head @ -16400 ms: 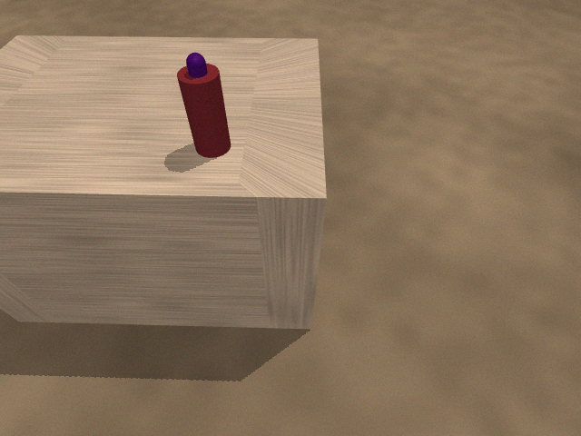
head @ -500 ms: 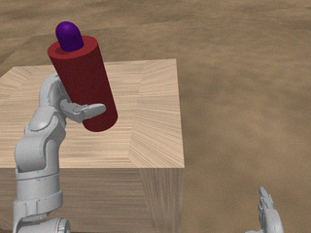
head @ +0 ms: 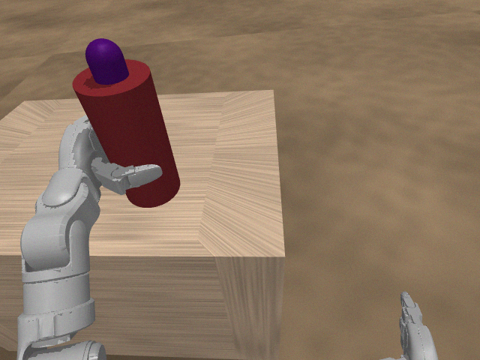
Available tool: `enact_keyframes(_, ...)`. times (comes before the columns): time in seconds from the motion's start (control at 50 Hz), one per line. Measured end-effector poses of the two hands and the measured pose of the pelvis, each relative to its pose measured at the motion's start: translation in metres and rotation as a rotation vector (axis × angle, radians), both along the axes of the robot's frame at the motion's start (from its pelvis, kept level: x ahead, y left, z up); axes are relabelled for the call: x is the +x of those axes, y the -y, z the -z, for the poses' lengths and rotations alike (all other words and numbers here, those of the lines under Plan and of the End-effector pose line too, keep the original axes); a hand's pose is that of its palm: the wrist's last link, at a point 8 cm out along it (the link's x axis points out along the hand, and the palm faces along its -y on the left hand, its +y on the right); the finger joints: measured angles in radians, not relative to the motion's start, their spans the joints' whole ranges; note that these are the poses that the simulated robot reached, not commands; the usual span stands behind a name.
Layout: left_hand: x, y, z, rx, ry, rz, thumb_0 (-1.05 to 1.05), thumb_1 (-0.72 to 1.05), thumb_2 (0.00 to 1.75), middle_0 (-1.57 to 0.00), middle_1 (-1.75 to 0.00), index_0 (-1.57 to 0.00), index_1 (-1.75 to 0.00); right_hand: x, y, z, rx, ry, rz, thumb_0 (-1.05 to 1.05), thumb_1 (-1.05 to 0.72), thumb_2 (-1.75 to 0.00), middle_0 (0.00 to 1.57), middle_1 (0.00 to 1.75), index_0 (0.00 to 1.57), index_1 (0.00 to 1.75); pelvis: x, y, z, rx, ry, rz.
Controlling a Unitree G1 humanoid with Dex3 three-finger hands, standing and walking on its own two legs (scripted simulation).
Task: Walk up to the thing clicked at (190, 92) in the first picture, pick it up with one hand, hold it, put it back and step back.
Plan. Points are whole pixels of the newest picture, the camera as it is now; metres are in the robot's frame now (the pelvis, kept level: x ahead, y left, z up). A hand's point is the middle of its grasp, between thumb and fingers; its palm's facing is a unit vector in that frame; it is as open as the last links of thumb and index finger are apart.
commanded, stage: hold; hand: left
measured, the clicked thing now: (132, 129) +0.33 +0.15 +0.28
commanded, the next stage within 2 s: crouch in 1.52 s
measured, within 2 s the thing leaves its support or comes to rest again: neither
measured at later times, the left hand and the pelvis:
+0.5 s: hand (133, 146) +0.34 +0.16 +0.24, palm faces +0.11 -0.99 -0.01, open 11.8 cm; pelvis +0.00 +0.00 +0.00, yaw +0 degrees
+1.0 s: hand (131, 141) +0.35 +0.16 +0.25, palm faces +0.10 -0.99 -0.01, open 11.8 cm; pelvis +0.00 +0.00 +0.00, yaw +0 degrees
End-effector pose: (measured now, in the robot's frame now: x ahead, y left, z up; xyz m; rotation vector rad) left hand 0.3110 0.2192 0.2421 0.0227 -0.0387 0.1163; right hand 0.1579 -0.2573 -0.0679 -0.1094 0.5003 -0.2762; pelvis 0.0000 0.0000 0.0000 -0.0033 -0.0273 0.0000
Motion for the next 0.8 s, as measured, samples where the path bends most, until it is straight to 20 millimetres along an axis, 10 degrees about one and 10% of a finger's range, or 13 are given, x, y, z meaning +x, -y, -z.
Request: enact_keyframes(0.8, -0.001, -0.004, 0.001, 0.007, 0.008, -0.022, -0.01, -0.61, 0.9, -0.63, -1.08, -0.66, -1.08, 0.001, 0.004, 0.001, -0.006, 0.003, 0.022, -0.02, 0.52, -0.06, 0.05, 0.05, 0.05, 0.05, 0.001, 0.001, 0.0, 0.0, -0.002, 0.002)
